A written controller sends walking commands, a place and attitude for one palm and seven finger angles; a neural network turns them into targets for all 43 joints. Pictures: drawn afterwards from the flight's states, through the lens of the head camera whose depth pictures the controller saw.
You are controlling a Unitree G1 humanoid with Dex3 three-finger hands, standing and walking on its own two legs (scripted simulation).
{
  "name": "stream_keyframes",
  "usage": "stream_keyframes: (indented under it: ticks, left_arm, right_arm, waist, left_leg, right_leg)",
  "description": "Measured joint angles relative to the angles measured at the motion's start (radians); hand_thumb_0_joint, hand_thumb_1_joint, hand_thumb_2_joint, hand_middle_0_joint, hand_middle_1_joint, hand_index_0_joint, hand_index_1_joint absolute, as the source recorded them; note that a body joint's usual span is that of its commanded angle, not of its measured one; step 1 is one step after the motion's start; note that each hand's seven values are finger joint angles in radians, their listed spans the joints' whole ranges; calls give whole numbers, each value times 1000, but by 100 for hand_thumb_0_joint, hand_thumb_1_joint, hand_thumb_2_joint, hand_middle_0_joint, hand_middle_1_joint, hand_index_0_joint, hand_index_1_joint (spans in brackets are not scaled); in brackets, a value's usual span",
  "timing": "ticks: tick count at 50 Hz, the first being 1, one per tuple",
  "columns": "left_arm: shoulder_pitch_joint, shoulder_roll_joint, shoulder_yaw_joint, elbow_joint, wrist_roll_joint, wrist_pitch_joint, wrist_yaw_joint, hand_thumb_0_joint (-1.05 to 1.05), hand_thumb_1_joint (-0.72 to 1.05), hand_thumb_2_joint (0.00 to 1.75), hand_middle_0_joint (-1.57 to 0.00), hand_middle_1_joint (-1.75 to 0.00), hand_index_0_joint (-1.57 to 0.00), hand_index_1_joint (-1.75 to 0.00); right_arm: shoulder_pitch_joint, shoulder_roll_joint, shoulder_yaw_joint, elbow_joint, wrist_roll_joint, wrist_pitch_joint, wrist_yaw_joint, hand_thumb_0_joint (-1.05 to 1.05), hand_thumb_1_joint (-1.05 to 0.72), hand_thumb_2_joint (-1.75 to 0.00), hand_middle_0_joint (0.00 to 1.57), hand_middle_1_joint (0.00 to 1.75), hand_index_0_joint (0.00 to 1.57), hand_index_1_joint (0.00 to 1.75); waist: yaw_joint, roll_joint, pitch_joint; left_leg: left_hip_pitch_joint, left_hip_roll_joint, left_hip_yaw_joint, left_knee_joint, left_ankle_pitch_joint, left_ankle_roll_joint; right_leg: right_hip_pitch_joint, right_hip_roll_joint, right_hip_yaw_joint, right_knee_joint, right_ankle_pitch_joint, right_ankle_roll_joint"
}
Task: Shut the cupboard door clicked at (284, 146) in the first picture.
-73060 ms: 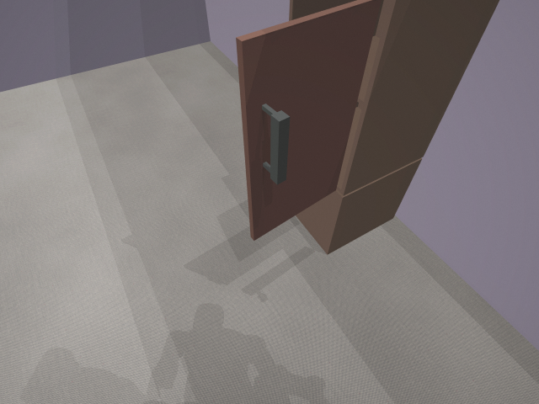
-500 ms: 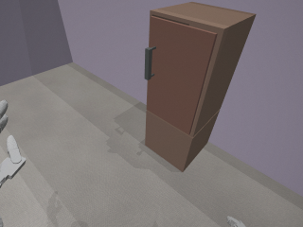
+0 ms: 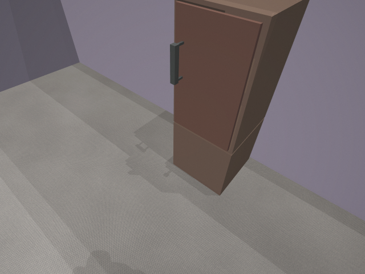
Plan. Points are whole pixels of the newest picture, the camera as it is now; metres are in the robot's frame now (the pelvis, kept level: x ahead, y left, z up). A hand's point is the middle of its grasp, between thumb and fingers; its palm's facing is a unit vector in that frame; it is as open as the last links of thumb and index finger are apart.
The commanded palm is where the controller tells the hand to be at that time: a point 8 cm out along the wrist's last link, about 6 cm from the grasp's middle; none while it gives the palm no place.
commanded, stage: let the arm hang, fingers relaxed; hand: left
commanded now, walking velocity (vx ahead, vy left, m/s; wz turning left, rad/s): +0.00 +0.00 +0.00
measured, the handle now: (177, 63) +0.92 +0.03 +0.04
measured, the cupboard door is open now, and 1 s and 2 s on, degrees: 0 0 0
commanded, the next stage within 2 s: look to check the result in 0.84 s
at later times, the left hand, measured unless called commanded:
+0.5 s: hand out of the picture -0.04 +0.18 -0.16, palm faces +0.01 -0.99 -0.17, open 7.3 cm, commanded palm none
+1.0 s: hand out of the picture -0.02 +0.18 -0.16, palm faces +0.00 -0.99 -0.15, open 7.3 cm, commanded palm none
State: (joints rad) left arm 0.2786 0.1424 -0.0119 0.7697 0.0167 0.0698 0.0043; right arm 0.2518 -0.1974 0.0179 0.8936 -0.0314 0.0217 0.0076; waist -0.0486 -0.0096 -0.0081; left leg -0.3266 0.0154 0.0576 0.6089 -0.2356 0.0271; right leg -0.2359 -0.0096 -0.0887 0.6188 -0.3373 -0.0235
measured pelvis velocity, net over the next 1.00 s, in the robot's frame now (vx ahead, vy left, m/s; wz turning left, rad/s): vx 0.01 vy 0.03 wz -0.04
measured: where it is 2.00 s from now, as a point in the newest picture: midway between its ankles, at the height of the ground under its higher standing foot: outside the picture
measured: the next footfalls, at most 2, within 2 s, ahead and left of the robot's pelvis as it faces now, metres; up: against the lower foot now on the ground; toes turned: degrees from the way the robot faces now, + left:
none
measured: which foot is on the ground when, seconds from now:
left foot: down 0.00-1.00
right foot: down 0.00-1.00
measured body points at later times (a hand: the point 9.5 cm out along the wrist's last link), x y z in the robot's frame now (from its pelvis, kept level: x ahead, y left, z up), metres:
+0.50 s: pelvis +0.01 +0.02 +0.02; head +0.00 +0.01 +0.47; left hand -0.04 +0.23 -0.14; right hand -0.02 -0.18 -0.15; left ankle +0.06 +0.11 -0.73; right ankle +0.00 -0.10 -0.73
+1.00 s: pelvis +0.01 +0.03 +0.02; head +0.01 +0.03 +0.47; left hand -0.02 +0.23 -0.15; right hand -0.04 -0.18 -0.15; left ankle +0.06 +0.11 -0.73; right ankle +0.00 -0.10 -0.73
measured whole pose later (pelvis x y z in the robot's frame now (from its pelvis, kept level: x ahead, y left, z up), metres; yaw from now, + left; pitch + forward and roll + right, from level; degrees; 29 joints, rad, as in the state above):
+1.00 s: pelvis +0.01 +0.03 +0.02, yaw -3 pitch -2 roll +0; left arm 0.37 0.11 0.01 1.15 0.02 0.00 0.04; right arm 0.36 -0.11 -0.01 1.14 -0.01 0.01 -0.03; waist -0.01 0.00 0.01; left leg -0.22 -0.01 0.11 0.41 -0.17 0.06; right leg -0.15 -0.02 -0.03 0.42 -0.24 0.01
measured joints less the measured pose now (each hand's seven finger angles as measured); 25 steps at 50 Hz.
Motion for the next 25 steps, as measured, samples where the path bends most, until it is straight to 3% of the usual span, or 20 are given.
stream_keyframes:
  ticks: [1,3,6,11,25]
  left_arm:
    - [2,-10,36,32,-20,-16,19,-2,96,90,-21,-30,-20,-30]
    - [1,11,60,81,-13,-38,27,-6,102,90,-21,-30,-21,-30]
    - [22,43,54,163,-3,-50,18,-6,102,90,-21,-30,-21,-30]
    - [80,56,37,296,-2,-53,15,-3,97,90,-21,-30,-20,-30]
    - [117,-24,12,402,-1,-63,26,0,91,90,-20,-30,-20,-30]
  right_arm:
    - [17,9,0,20,1,-1,-5,1,-91,-90,20,30,20,30]
    - [47,24,-2,64,0,2,-13,1,-91,-90,20,30,20,30]
    - [77,32,-9,120,2,5,-22,1,-91,-90,20,30,20,30]
    - [101,32,-16,182,14,-6,-33,1,-91,-90,20,30,20,30]
    - [85,88,-11,241,22,-11,-39,1,-91,-90,20,30,20,30]
  waist:
    - [4,-11,5]
    - [24,-26,15]
    - [39,-23,24]
    - [39,2,33]
    - [45,27,14]
  left_leg:
    - [1,3,-7,-17,8,-3]
    - [9,7,-15,-60,31,-8]
    - [26,11,-13,-113,56,-9]
    - [70,8,9,-162,68,-2]
    - [117,-12,42,-199,73,16]
  right_leg:
    - [8,5,-7,-28,14,-2]
    - [25,14,-14,-87,45,-6]
    - [47,21,-12,-157,81,-6]
    - [85,20,10,-211,104,2]
    - [106,-2,41,-211,101,22]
